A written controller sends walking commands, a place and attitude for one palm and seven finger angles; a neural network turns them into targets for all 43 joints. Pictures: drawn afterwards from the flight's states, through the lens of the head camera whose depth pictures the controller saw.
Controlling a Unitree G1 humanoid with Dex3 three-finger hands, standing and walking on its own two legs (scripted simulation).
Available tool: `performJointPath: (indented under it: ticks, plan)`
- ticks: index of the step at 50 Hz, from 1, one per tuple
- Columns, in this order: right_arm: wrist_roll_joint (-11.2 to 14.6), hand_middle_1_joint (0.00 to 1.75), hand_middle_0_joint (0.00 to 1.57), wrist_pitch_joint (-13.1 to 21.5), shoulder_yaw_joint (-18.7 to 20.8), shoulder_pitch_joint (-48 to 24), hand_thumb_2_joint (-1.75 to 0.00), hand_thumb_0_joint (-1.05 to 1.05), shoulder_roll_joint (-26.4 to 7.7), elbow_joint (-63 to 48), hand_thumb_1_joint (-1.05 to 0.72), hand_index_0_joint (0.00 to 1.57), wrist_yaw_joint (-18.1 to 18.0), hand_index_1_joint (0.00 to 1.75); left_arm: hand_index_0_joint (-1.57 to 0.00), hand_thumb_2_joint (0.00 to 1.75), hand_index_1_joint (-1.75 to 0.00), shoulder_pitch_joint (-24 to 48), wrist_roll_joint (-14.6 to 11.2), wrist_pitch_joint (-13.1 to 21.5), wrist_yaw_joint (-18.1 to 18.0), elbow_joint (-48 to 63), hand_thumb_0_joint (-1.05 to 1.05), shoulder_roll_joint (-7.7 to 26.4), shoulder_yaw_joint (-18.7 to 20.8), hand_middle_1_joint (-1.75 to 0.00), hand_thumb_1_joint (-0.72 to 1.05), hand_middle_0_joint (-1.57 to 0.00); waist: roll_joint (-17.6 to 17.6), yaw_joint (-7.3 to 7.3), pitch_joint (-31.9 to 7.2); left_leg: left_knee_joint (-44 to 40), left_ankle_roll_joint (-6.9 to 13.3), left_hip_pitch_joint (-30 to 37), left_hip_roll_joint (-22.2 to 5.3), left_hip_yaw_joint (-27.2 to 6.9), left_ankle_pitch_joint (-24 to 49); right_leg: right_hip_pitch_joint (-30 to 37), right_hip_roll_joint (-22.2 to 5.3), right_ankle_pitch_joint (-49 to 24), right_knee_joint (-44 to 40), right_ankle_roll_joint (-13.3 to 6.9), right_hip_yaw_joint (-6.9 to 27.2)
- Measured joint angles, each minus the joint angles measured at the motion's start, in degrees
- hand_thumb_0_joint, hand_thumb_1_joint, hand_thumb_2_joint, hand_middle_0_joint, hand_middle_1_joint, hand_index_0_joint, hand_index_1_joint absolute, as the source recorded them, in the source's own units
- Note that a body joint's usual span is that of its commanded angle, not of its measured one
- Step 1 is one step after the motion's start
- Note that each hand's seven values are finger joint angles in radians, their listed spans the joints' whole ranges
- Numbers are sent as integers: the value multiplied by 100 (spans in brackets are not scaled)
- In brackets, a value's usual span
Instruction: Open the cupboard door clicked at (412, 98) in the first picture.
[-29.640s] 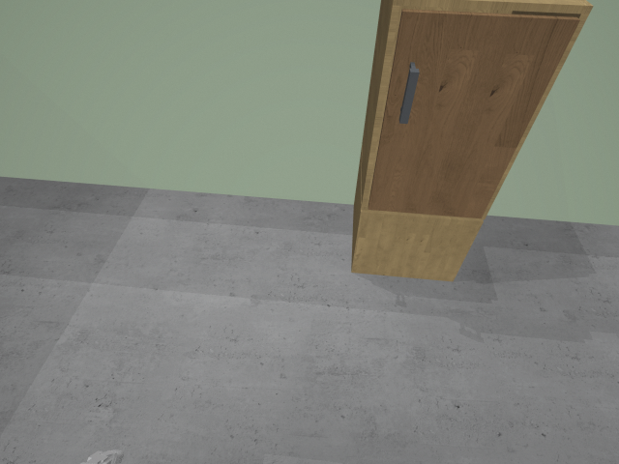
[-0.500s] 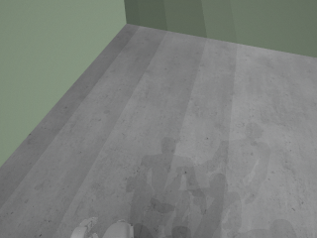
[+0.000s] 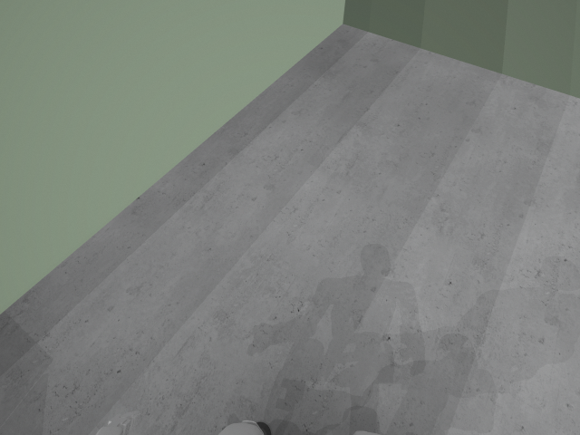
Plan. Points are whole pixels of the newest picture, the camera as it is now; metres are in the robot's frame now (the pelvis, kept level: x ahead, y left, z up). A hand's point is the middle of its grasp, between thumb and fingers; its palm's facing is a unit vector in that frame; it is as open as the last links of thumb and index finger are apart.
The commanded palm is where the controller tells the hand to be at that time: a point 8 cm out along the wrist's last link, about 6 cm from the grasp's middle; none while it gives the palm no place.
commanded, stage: turn to face it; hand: left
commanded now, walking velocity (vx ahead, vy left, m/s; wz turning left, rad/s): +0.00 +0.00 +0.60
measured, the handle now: out of the picture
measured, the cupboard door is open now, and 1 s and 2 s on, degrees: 50 50 50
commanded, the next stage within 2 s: none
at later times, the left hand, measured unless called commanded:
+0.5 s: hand out of the picture -0.02 +0.19 -0.19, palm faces +0.37 -0.89 -0.26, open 7.3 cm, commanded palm none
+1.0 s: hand out of the picture +0.01 +0.13 -0.15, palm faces +0.59 -0.77 -0.25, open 7.4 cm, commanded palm none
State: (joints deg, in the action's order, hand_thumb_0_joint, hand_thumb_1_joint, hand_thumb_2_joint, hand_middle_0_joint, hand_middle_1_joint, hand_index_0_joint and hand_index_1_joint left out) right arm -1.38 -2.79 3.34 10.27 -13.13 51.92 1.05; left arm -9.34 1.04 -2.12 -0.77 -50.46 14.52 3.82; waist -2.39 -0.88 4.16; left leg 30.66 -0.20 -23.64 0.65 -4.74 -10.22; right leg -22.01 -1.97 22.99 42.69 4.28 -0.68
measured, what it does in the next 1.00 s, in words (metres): steps on the spot, turning left: right foot, then left foot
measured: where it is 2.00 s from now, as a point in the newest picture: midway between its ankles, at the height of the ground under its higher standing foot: outside the picture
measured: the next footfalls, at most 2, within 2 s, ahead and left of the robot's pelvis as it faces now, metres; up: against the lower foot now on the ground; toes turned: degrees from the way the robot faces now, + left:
right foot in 0.04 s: +0.03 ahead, -0.14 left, +0.00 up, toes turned +0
left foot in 0.42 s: +0.03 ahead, +0.09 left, +0.00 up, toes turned +24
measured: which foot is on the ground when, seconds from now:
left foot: down 0.00-0.04, up 0.06-0.40, down 0.42-0.78, up 0.80-1.00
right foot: up 0.00-0.02, down 0.04-0.42, up 0.44-0.76, down 0.78-1.00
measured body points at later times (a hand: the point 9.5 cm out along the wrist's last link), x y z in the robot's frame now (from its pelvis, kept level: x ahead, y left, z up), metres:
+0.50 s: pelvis +0.02 -0.02 -0.01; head +0.07 +0.01 +0.43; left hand -0.04 +0.24 -0.16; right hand +0.25 -0.22 -0.13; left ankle -0.01 +0.08 -0.73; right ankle +0.00 -0.15 -0.68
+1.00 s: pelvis +0.06 -0.06 +0.01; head +0.12 -0.04 +0.45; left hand -0.02 +0.17 -0.13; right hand +0.28 -0.23 -0.15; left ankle -0.04 +0.03 -0.66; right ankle +0.11 -0.16 -0.73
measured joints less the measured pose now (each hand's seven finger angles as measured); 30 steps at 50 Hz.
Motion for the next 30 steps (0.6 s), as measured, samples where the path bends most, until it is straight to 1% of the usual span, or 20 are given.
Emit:
performJointPath:
  ticks: [1, 2, 3, 4, 5, 7, 8, 9, 10, 12, 15, 18, 20, 21, 22, 23, 25, 27, 28, 30]
  plan:
    - [15, 30, 20, -31, 21, 30, -90, 1, 0, 9, -91, 20, 1, 30, -19, 90, -30, -21, -7, 38, 0, 31, 0, -16, -18, -30, 91, -20, -10, -7, -15, 101, -56, -60, 38, -81, -41, 226, 35, -195, -485, -30, -43]
    - [40, 30, 20, -62, 43, 73, -90, 1, 5, 7, -91, 20, 7, 30, -19, 90, -30, -69, 8, 94, -5, 78, 0, -16, -35, -30, 91, -20, 38, 6, -59, 293, -80, -169, 104, -102, -182, 413, 3, -399, -955, -183, -53]
    - [54, 30, 20, -93, 82, 58, -90, 1, -32, 44, -91, 20, 11, 30, -19, 90, -30, -69, 33, 130, -25, 70, 0, -81, -53, -30, 91, -20, -13, 26, -26, 717, -112, -318, 122, -122, -705, 412, 3, -469, -904, -326, -123]
    - [49, 30, 20, -132, 117, 45, -90, 1, -78, 85, -91, 20, 15, 30, -20, 90, -30, -78, 43, 140, -42, 56, 0, -159, -91, -30, 91, -20, -57, 20, 10, 1335, -133, -495, 155, -84, -1185, 438, -30, -400, -803, -404, -219]
    - [40, 30, 20, -172, 146, 30, -90, 1, -118, 131, -91, 20, 21, 30, -20, 90, -30, -112, 44, 142, -57, 43, 0, -233, -124, -30, 91, -20, -70, 19, 30, 2002, -156, -663, 173, 9, -1437, 508, -81, -325, -787, -442, -302]
    - [32, 30, 20, -218, 176, -16, -90, 1, -167, 201, -91, 20, 45, 30, -20, 90, -30, -204, 37, 142, -76, 1, 0, -353, -173, -30, 91, -20, -46, -4, 57, 3064, -236, -886, 104, 240, -1445, 704, -173, -280, -927, -460, -451]
    - [36, 30, 20, -222, 177, -39, -90, 1, -172, 220, -91, 20, 58, 30, -20, 90, -30, -246, 34, 145, -80, -25, 0, -395, -191, -30, 91, -20, -4, -22, 67, 3335, -280, -918, 48, 345, -1395, 799, -223, -293, -1020, -462, -524]
    - [44, 30, 20, -221, 173, -62, -90, 1, -167, 229, -91, 20, 68, 30, -20, 90, -30, -282, 35, 154, -81, -51, 0, -430, -206, -30, 91, -20, 51, -38, 81, 3428, -316, -897, -8, 436, -1361, 888, -275, -311, -1108, -465, -600]
    - [51, 30, 20, -218, 165, -87, -90, 1, -157, 234, -91, 20, 76, 30, -20, 90, -30, -313, 36, 166, -79, -72, 0, -459, -219, -30, 91, -20, 111, -49, 96, 3378, -347, -838, -60, 515, -1348, 968, -327, -325, -1184, -467, -680]
    - [62, 30, 20, -213, 139, -150, -90, 1, -135, 242, -91, 20, 87, 30, -20, 90, -30, -364, 39, 196, -82, -97, 0, -497, -229, -30, 91, -20, 224, -42, 133, 3000, -383, -648, -144, 644, -1357, 1095, -421, -322, -1278, -464, -853]
    - [75, 30, 20, -209, 95, -297, -90, 1, -115, 247, -91, 20, 98, 30, -20, 90, -30, -427, 54, 232, -83, -113, 0, -442, -194, -30, 93, -20, 342, 43, 201, 2201, -364, -297, -207, 796, -1420, 1196, -524, -229, -1248, -448, -1116]
    - [86, 30, 19, -177, 53, -492, -90, 1, -104, 192, -91, 20, 98, 30, -20, 90, -30, -502, 69, 240, -59, -142, 0, -339, -160, -30, 93, -20, 437, 146, 262, 1391, -272, 73, -173, 954, -1414, 1193, -627, -52, -1030, -400, -1352]
    - [77, 30, 19, -116, 28, -592, -90, 1, -103, 90, -91, 20, 98, 30, -20, 90, -30, -588, 52, 228, -40, -180, 0, -245, -126, -30, 92, -20, 506, 178, 256, 683, -177, 409, -93, 1079, -1042, 1106, -732, 145, -700, -334, -1476]
    - [62, 30, 19, -59, 19, -622, -90, 1, -130, 16, -91, 20, 105, 30, -20, 90, -30, -655, 30, 209, -24, -194, 0, -206, -108, -30, 92, -20, 484, 176, 214, 337, -46, 574, -102, 1095, -498, 955, -771, 254, -344, -288, -1518]
    - [47, 30, 19, 10, 32, -669, -90, 1, -112, -39, -91, 20, 92, 30, -20, 90, -30, -637, 5, 155, -11, -237, 0, -137, -86, -30, 92, -20, 533, 152, 226, 437, 83, 502, -57, 1062, -422, 710, -807, 504, 247, -183, -1373]
    - [50, 30, 19, 68, 22, -697, -90, 1, -88, -81, -91, 20, 78, 30, -20, 90, -30, -587, 3, 65, -20, -270, 0, -69, -67, -30, 92, -20, 577, 163, 253, 598, 172, 442, -27, 1025, -578, 437, -744, 779, 871, -115, -1086]
    - [49, 30, 20, 130, -10, -654, -90, 1, -56, -147, -91, 20, 25, 30, -20, 90, -30, -462, 0, -75, -65, -325, 1, 13, -25, -30, 92, -20, 563, 174, 227, 653, 232, 430, -26, 897, -819, -32, -538, 959, 1763, -22, -645]
    - [33, 30, 20, 131, -27, -576, -90, 0, -36, -155, -91, 20, -32, 30, -20, 90, -30, -313, 6, -125, -56, -311, 1, 50, 12, -30, 92, -20, 508, 178, 189, 462, 195, 501, -27, 750, -771, -360, -422, 718, 2110, 33, -375]
    - [26, 30, 20, 123, -37, -539, -90, 0, -31, -139, -91, 20, -47, 30, -20, 90, -30, -243, 11, -125, -39, -272, 1, 58, 24, -30, 92, -20, 481, 185, 179, 338, 156, 547, -26, 683, -686, -469, -395, 555, 2121, 48, -278]
    - [18, 30, 20, 101, -55, -464, -90, 0, -26, -94, -91, 20, -51, 30, -20, 90, -30, -124, 18, -99, -6, -168, 1, 54, 32, -30, 91, -20, 417, 195, 158, 128, 143, 622, -24, 556, -550, -584, -362, 304, 1916, 64, -139]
